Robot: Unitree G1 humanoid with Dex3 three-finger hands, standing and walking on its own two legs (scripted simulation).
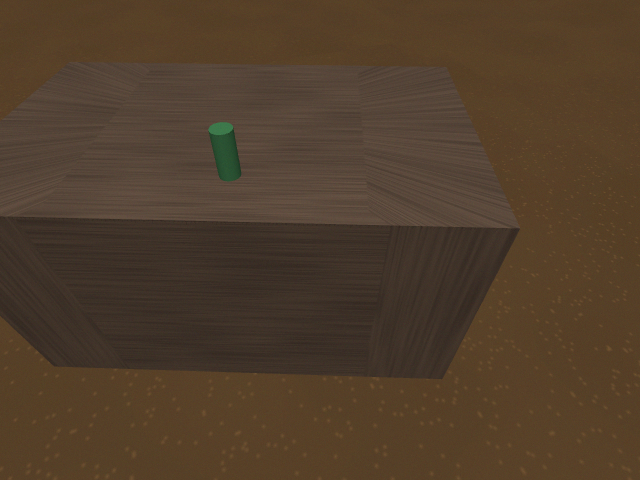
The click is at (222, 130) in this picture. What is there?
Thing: squat round
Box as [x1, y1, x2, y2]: [208, 122, 240, 180]
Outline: 215,123 211,125 208,130 219,177 223,180 236,179 240,175 240,168 232,125 226,122
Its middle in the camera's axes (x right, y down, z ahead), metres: -0.21 -0.19 +0.87
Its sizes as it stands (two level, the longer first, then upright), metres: 0.052 0.052 0.121
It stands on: a support 0.70 m high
